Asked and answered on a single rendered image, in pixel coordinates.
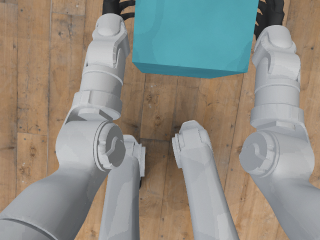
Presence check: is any right robot thigh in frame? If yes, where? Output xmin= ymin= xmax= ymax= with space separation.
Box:
xmin=172 ymin=127 xmax=240 ymax=240

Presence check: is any robot left hand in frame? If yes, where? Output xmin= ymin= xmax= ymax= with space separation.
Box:
xmin=102 ymin=0 xmax=136 ymax=21

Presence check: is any robot right upper arm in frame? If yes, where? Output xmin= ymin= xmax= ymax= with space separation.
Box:
xmin=239 ymin=129 xmax=320 ymax=240

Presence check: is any left robot forearm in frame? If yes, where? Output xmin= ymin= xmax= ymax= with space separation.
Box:
xmin=55 ymin=13 xmax=130 ymax=154

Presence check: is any right robot forearm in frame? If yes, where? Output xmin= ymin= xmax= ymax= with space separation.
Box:
xmin=250 ymin=25 xmax=312 ymax=148

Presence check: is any carton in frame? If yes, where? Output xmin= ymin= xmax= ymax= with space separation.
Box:
xmin=132 ymin=0 xmax=259 ymax=79

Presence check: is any robot right hand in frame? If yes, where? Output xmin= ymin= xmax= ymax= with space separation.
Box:
xmin=254 ymin=0 xmax=285 ymax=41

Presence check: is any right robot shin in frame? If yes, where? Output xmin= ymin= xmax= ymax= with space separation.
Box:
xmin=178 ymin=120 xmax=214 ymax=155

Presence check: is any robot left upper arm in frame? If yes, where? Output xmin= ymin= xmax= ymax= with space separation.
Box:
xmin=0 ymin=120 xmax=126 ymax=240

